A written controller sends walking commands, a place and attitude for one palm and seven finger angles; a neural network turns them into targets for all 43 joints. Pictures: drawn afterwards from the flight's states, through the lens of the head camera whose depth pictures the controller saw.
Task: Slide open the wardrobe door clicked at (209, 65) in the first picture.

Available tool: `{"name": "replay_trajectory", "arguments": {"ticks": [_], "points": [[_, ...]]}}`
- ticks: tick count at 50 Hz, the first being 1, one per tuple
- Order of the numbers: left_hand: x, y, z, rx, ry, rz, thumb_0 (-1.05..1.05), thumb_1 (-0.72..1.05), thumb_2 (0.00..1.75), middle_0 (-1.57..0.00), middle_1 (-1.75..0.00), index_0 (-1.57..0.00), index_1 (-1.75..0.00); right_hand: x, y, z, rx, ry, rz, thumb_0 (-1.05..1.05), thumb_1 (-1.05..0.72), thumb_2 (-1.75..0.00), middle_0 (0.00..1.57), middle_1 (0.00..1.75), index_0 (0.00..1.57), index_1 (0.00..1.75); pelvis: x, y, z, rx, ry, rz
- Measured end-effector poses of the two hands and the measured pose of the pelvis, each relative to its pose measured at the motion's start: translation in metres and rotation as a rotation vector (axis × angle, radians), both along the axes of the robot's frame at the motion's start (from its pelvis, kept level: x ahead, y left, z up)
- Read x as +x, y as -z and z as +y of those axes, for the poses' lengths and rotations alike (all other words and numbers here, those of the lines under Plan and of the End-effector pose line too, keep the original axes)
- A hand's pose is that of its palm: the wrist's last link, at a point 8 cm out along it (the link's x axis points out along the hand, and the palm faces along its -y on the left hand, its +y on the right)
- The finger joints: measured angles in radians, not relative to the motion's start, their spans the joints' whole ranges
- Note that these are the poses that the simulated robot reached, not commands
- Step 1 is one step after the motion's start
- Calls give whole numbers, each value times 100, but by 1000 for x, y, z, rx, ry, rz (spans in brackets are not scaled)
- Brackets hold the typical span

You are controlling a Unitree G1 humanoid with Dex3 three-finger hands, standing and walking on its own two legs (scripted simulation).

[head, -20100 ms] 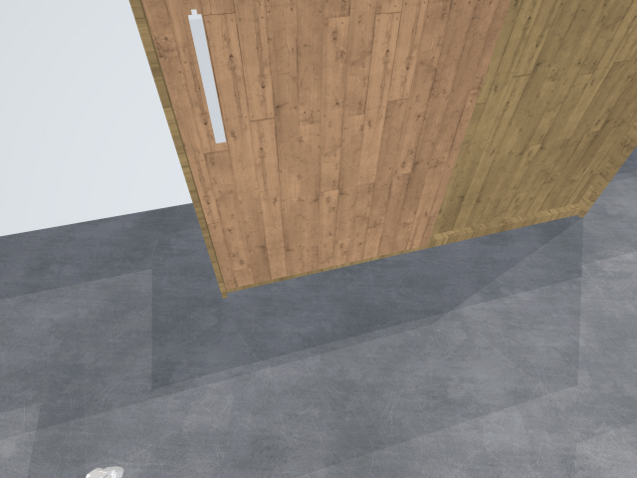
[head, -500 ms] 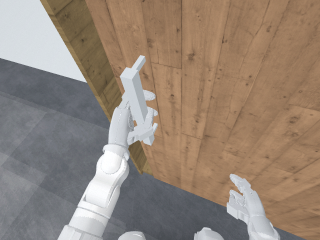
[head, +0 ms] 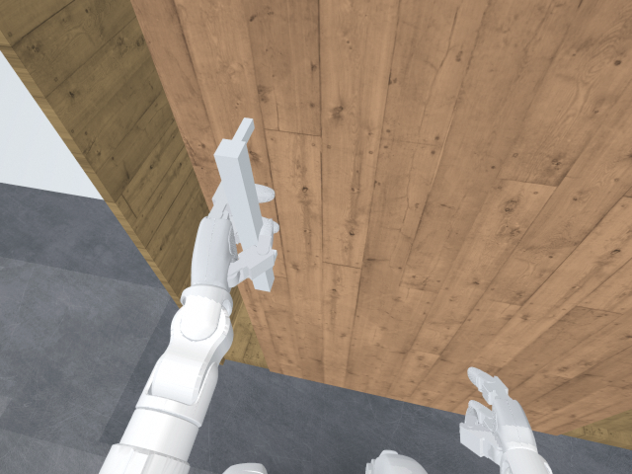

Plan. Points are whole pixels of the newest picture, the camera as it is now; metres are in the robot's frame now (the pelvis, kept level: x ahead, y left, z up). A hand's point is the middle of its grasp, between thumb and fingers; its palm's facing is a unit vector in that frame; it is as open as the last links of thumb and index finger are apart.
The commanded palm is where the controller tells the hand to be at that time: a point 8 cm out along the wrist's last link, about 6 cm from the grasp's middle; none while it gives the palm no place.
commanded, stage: step sideways, sliding the door along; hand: left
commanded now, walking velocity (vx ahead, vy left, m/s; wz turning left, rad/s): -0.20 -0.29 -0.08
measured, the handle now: (256, 217) +0.39 +0.14 +0.09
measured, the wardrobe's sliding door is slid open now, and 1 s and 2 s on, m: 0.16 0.32 0.44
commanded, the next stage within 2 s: none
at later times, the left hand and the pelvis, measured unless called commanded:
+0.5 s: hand (326, 258) +0.33 +0.04 +0.10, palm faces +0.19 -0.98 -0.08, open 6.2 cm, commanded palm +0.30 +0.02 +0.10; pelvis -0.06 -0.11 +0.00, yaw -3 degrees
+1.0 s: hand (406, 269) +0.33 -0.05 +0.10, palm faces +0.30 -0.95 -0.09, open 6.3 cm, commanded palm +0.30 -0.07 +0.10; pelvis -0.06 -0.24 -0.01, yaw +0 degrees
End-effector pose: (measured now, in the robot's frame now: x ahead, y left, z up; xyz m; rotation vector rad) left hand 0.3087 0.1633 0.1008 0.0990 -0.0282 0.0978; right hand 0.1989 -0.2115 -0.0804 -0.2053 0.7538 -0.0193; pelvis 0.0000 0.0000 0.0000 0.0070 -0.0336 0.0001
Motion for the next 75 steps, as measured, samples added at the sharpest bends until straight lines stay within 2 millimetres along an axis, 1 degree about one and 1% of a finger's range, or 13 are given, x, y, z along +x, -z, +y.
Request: {"name": "replay_trajectory", "arguments": {"ticks": [9, 13, 16, 24, 30, 36, 40, 45, 49, 58, 63, 70, 75], "points": [[-3, -2, -27, 9, -103, 22, 2, 74, 83, -36, -136, -18, -140, -48, 26, -37, 93, 31, 45, 2, -90, -90, 20, 30, 20, 30, -26, 4, -55, -22, 22, -2], [-5, -3, -38, -14, -112, 40, 3, 74, 83, -33, -132, -21, -140, -71, 22, -67, 22, 76, 73, 2, -90, -90, 20, 30, 20, 30, -39, -4, -62, 13, 24, 33], [-5, -1, -45, -22, -74, 17, 3, 75, 82, -34, -133, -22, -140, -85, 22, -89, -33, 111, 77, 2, -90, -90, 20, 30, 20, 30, -47, 3, -66, -12, 20, 35], [-7, -3, -70, -28, -91, 37, 3, 76, 82, -31, -135, -21, -140, -108, 21, -128, -22, 84, 124, 2, -90, -90, 20, 30, 20, 30, -63, 2, -107, -22, 57, 3], [-9, -3, -93, -24, -161, 39, 3, 73, 84, -35, -129, -21, -140, -109, 36, -159, 19, 91, 133, 2, -90, -90, 20, 30, 20, 30, -68, 8, -147, -37, 18, 3], [-11, -3, -112, -33, -138, 36, 3, 74, 83, -34, -128, -24, -140, -113, 29, -190, -73, 113, 140, 2, -90, -90, 20, 30, 20, 30, -70, 6, -158, -24, -11, 33], [-12, -3, -126, -30, -113, 37, 3, 75, 82, -34, -131, -24, -140, -111, 23, -200, -55, 82, 155, 2, -90, -90, 20, 30, 20, 30, -71, 3, -176, -17, 15, 20], [-13, -4, -146, -39, -140, 44, 4, 74, 83, -34, -130, -25, -140, -103, 23, -214, 4, 43, 133, 2, -90, -90, 20, 30, 20, 30, -69, 1, -207, -31, 34, 4], [-15, -3, -164, -20, -200, 32, 3, 72, 84, -38, -127, -23, -140, -90, 35, -232, 53, 25, 95, 2, -90, -90, 20, 30, 20, 30, -64, 10, -238, -30, 17, -9], [-18, -3, -202, -30, -180, 20, 3, 73, 83, -37, -127, -23, -140, -80, 27, -280, -44, 77, 78, 2, -90, -90, 20, 30, 20, 30, -64, 5, -259, -11, -23, 39], [-20, -3, -224, -34, -169, 23, 4, 74, 82, -36, -131, -23, -140, -75, 21, -291, -10, 13, 91, 2, -90, -90, 20, 30, 20, 30, -59, 1, -286, -16, -2, 29], [-22, -3, -259, -20, -228, 20, 3, 71, 84, -40, -127, -22, -140, -58, 30, -319, 73, -8, 58, 2, -90, -90, 20, 30, 20, 30, -52, 4, -335, -24, -17, 11], [-25, -4, -284, -40, -236, 34, 4, 72, 83, -37, -125, -22, -140, -55, 18, -346, 12, 19, 48, 2, -90, -90, 20, 30, 20, 30, -54, -9, -347, 30, -32, 53]]}}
